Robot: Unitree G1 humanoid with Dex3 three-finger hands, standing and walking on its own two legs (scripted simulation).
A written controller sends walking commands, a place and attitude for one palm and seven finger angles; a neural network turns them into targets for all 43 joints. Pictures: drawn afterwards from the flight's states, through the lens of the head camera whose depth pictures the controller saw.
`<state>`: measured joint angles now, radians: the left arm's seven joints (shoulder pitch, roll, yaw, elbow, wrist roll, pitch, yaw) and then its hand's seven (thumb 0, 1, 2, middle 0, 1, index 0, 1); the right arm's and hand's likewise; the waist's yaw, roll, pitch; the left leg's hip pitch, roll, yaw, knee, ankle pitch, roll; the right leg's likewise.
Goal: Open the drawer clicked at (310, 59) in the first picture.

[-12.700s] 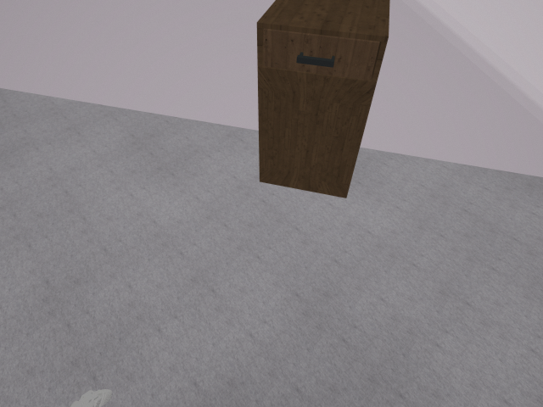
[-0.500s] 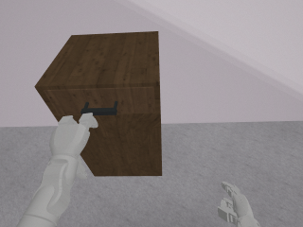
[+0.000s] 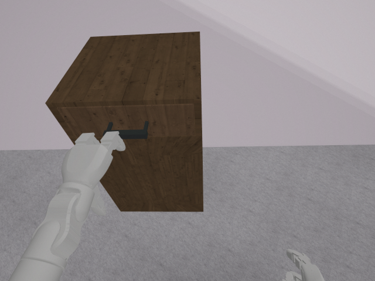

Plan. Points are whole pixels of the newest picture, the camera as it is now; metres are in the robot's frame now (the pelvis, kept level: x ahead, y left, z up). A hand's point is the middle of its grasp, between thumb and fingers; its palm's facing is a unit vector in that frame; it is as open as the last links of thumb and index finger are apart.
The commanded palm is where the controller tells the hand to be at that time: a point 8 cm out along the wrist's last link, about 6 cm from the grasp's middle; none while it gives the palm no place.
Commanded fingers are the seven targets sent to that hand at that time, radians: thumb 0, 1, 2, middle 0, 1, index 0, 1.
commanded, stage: raise the hand with hooked fingers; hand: left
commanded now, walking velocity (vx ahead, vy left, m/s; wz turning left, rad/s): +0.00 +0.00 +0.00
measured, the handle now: (127, 129) +0.54 +0.28 -0.05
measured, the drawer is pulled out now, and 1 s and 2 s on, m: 0.00 0.00 0.00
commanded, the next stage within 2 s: move the hooked fingers above the handle in 0.04 s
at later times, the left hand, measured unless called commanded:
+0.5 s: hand (104, 163) +0.33 +0.24 +0.06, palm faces +0.01 -0.04 -1.00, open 13.8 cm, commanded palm +0.32 +0.24 +0.11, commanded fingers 0.00 -0.50 0.30 -0.30 -1.20 -0.30 -1.20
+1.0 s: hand (108, 148) +0.40 +0.26 +0.03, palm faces -0.06 -0.01 -1.00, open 13.9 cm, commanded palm +0.39 +0.26 +0.09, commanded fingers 0.00 -0.50 0.30 -0.30 -1.20 -0.30 -1.20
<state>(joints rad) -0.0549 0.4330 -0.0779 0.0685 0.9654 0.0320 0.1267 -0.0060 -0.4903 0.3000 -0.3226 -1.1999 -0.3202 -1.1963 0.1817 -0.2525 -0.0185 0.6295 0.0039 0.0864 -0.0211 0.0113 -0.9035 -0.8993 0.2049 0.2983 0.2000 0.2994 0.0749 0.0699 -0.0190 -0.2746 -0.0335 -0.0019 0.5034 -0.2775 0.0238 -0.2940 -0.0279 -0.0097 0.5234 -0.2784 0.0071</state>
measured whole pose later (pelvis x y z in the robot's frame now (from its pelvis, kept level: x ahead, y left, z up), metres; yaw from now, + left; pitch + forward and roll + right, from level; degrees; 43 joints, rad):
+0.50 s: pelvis +0.00 -0.02 +0.00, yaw +1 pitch +5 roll +1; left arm -0.24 0.47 -0.04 0.34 0.97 0.00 0.13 -0.01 -0.49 0.30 -0.32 -1.20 -0.32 -1.20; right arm 0.16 -0.26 -0.03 0.63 0.02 0.07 -0.07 0.01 -0.90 -0.90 0.21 0.30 0.20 0.30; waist 0.06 0.06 -0.05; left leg -0.34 -0.01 -0.02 0.55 -0.29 -0.01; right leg -0.36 0.00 -0.03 0.58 -0.30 -0.02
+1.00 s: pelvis +0.00 +0.00 -0.01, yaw -1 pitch +11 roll +0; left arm -0.47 0.49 -0.01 0.67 1.02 -0.03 0.19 -0.01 -0.49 0.30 -0.32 -1.20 -0.32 -1.20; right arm 0.28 -0.25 -0.05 0.66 0.02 0.10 -0.05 0.01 -0.90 -0.90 0.21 0.30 0.20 0.30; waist 0.00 0.05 -0.09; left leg -0.50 -0.02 0.01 0.64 -0.34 0.02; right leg -0.51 -0.01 0.00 0.64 -0.32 0.00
